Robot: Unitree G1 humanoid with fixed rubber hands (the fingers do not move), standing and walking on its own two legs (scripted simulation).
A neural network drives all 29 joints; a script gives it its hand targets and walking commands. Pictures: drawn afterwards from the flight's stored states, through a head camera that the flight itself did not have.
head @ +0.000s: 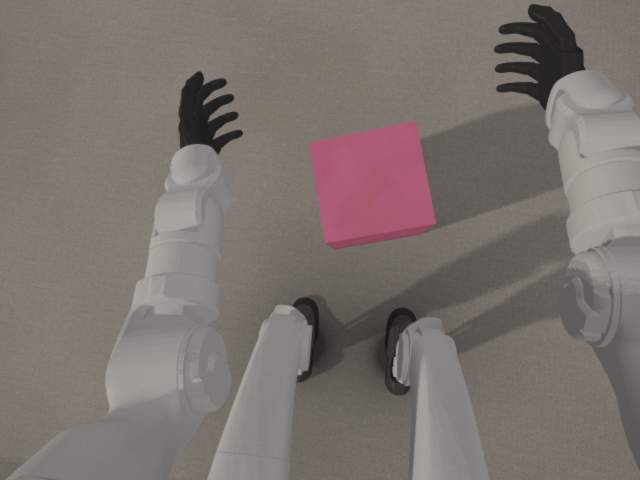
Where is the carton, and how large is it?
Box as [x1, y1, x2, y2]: [308, 121, 435, 248]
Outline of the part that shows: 415,121 308,143 324,238 327,244 334,248 414,235 418,234 435,223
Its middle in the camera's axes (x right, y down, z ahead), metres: +0.11 -0.10 +0.86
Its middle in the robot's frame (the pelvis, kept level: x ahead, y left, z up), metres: +0.49 +0.00 -0.52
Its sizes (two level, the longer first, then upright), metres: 0.210 0.200 0.250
